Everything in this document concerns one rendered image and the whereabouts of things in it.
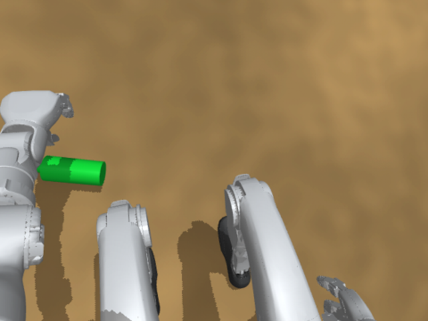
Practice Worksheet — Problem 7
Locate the right robot foot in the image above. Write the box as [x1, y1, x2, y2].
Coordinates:
[218, 216, 251, 288]

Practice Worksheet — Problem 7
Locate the left robot hand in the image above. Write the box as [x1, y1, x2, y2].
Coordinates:
[0, 90, 74, 146]

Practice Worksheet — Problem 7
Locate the left robot arm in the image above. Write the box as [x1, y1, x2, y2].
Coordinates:
[0, 120, 48, 321]

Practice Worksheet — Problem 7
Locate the bottle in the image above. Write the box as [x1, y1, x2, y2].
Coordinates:
[37, 156, 106, 186]

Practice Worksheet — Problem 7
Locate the left robot foot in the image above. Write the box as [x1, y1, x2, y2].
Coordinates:
[149, 248, 160, 315]

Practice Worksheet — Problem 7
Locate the right robot hand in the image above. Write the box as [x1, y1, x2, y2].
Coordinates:
[317, 276, 374, 321]

